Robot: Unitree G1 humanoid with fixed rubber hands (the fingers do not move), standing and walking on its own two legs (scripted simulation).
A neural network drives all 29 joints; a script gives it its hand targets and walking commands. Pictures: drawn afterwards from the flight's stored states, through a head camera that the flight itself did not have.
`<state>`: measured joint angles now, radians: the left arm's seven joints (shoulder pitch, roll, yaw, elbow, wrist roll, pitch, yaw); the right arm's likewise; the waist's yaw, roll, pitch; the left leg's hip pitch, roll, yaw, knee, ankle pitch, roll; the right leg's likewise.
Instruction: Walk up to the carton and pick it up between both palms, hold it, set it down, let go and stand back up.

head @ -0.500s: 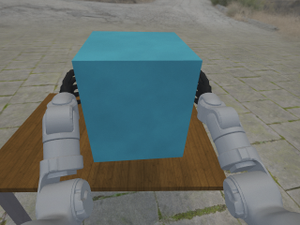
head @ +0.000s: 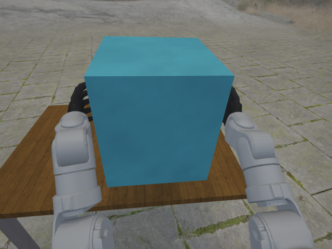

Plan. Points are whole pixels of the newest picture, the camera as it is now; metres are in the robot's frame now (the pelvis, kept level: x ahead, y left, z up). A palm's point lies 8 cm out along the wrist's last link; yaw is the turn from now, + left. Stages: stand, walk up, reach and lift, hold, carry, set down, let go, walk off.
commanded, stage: hold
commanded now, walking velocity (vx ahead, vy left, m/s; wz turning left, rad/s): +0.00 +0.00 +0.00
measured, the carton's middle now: (155, 107) +0.42 +0.00 +0.20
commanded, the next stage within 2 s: set down in 0.70 s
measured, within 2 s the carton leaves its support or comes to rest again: neither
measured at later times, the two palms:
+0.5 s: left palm (80, 105) +0.34 +0.16 +0.26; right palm (234, 104) +0.35 -0.18 +0.24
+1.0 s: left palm (68, 120) +0.33 +0.20 +0.23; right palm (216, 104) +0.37 -0.14 +0.23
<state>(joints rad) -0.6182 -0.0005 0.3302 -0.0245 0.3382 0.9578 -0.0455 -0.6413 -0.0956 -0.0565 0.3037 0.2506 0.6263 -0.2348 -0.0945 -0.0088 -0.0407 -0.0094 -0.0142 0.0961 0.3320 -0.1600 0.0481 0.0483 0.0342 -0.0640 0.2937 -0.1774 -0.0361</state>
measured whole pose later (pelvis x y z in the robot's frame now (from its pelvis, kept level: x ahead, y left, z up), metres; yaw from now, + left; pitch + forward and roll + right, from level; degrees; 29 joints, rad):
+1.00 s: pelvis +0.03 -0.03 +0.00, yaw +3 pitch -12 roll +0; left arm -0.54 0.03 0.38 -0.12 0.38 0.90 -0.11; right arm -0.64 -0.05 0.04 0.36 0.27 0.50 -0.30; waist -0.10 -0.08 -0.02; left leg 0.07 -0.01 0.02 0.36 -0.22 0.01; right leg 0.17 0.05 -0.12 0.28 -0.24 -0.07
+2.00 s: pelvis +0.00 -0.02 +0.00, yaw +3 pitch -11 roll +0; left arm -0.59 -0.03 0.35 0.47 0.36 0.48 0.00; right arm -0.65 0.01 -0.33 0.82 -0.13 0.01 -0.08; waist -0.04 -0.08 0.06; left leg 0.03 -0.03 0.04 0.32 -0.15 0.03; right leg 0.09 0.03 -0.11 0.31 -0.21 -0.05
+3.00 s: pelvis +0.03 -0.02 +0.00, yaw +1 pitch -2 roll +0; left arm -0.61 -0.04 0.41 0.70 0.30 0.19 0.06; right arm -0.64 0.02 -0.44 0.94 -0.23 -0.13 -0.06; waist 0.02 -0.06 -0.01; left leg -0.12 -0.01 0.06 0.32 -0.16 0.02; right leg -0.07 0.04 -0.09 0.30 -0.21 -0.06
